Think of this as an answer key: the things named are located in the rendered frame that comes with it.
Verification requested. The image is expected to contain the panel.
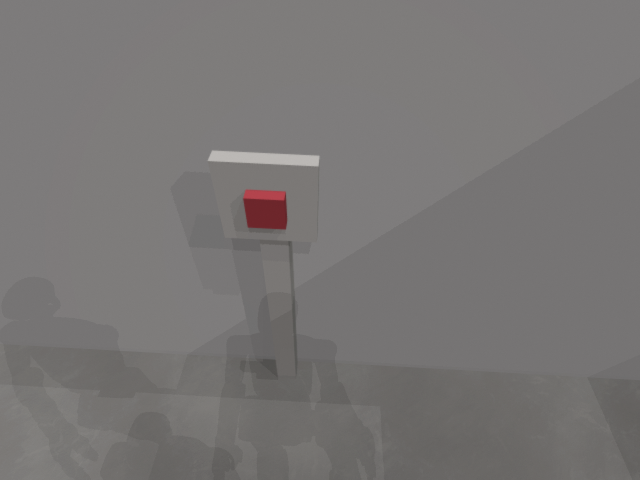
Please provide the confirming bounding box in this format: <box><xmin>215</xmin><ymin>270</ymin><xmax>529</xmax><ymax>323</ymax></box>
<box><xmin>208</xmin><ymin>151</ymin><xmax>320</xmax><ymax>379</ymax></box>

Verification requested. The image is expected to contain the button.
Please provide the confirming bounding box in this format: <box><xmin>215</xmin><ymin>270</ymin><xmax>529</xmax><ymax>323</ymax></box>
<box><xmin>243</xmin><ymin>190</ymin><xmax>287</xmax><ymax>229</ymax></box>

